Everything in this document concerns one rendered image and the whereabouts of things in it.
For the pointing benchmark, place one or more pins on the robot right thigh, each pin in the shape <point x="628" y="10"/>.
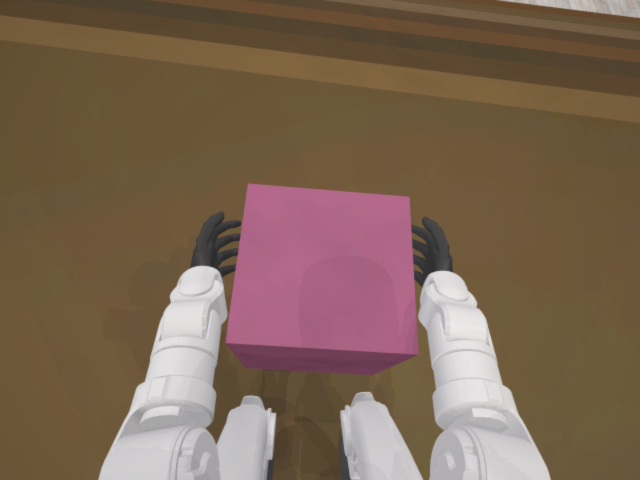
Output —
<point x="371" y="436"/>

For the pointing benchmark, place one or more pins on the robot left upper arm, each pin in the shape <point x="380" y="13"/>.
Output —
<point x="186" y="452"/>

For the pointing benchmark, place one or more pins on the robot left thigh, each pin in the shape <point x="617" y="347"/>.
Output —
<point x="246" y="442"/>

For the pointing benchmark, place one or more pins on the left robot hand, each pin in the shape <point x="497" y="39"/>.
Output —
<point x="207" y="244"/>

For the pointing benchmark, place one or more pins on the robot thigh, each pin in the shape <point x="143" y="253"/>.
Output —
<point x="246" y="442"/>
<point x="371" y="436"/>

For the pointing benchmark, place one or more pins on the robot right forearm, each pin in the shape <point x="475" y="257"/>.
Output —
<point x="469" y="389"/>

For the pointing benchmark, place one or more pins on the carton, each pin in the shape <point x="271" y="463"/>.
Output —
<point x="324" y="282"/>

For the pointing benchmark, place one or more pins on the robot right upper arm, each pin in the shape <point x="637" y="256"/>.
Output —
<point x="463" y="452"/>

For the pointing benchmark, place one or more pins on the robot left forearm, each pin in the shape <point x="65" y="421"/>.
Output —
<point x="178" y="389"/>

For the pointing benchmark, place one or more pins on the right robot hand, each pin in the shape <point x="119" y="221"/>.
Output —
<point x="436" y="251"/>

